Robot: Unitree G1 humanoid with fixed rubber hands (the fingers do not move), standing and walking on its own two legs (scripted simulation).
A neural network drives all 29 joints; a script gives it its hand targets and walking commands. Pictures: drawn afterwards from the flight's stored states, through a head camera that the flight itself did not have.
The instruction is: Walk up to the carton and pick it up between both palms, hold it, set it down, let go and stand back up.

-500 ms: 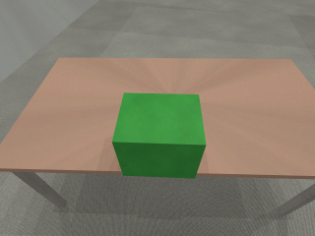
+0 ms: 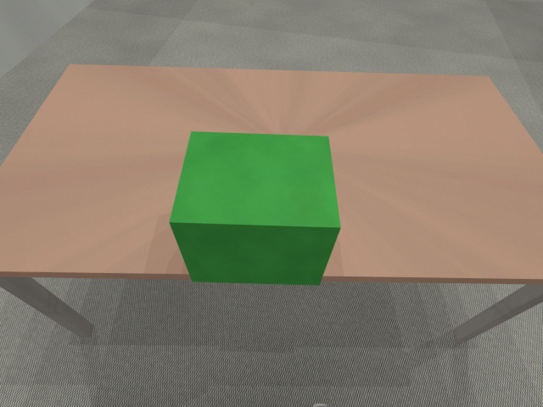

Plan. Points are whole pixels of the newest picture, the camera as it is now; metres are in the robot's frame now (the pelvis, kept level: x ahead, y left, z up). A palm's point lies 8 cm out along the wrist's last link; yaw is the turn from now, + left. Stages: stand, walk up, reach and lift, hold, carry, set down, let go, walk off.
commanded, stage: reach and lift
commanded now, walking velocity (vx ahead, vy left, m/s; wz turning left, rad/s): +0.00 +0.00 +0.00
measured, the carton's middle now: (257, 211) +0.47 +0.03 -0.05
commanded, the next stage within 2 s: none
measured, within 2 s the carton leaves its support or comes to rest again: neither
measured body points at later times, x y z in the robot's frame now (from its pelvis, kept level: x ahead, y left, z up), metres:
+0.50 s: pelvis +0.01 -0.04 +0.01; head +0.06 -0.02 +0.46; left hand +0.14 +0.23 -0.11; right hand +0.16 -0.22 -0.11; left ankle +0.03 +0.09 -0.72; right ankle +0.02 -0.11 -0.72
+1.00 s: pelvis +0.02 +0.01 +0.02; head +0.02 +0.03 +0.47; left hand +0.17 +0.25 -0.08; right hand +0.18 -0.20 -0.08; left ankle +0.03 +0.09 -0.72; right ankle +0.02 -0.11 -0.72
